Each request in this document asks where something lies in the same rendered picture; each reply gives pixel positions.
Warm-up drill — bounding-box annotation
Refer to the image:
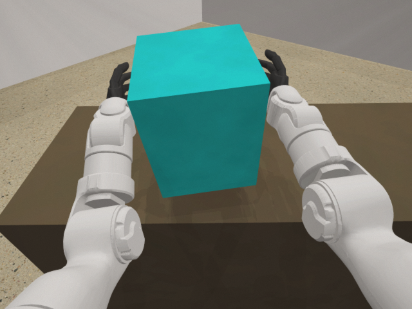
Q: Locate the carton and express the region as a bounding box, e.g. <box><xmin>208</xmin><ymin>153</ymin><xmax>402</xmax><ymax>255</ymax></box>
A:
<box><xmin>127</xmin><ymin>24</ymin><xmax>270</xmax><ymax>198</ymax></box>

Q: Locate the pedestal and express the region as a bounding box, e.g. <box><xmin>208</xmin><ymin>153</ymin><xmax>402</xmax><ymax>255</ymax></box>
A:
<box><xmin>0</xmin><ymin>102</ymin><xmax>412</xmax><ymax>309</ymax></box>

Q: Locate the left robot upper arm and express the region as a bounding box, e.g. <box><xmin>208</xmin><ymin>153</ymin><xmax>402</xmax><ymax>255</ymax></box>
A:
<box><xmin>5</xmin><ymin>205</ymin><xmax>145</xmax><ymax>309</ymax></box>

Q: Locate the robot left hand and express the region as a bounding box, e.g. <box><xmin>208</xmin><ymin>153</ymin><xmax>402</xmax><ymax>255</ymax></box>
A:
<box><xmin>106</xmin><ymin>62</ymin><xmax>131</xmax><ymax>100</ymax></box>

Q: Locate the right robot upper arm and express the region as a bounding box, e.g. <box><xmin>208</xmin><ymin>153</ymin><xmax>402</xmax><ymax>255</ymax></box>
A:
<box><xmin>302</xmin><ymin>174</ymin><xmax>412</xmax><ymax>309</ymax></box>

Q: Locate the robot left forearm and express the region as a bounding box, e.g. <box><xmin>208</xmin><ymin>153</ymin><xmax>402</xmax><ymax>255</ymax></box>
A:
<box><xmin>63</xmin><ymin>97</ymin><xmax>136</xmax><ymax>260</ymax></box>

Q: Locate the robot right hand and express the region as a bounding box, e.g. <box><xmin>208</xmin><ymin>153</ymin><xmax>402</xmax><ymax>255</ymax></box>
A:
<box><xmin>258</xmin><ymin>50</ymin><xmax>288</xmax><ymax>97</ymax></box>

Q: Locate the robot right forearm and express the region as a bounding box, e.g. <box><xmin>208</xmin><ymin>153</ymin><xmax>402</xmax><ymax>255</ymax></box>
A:
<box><xmin>267</xmin><ymin>85</ymin><xmax>393</xmax><ymax>211</ymax></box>

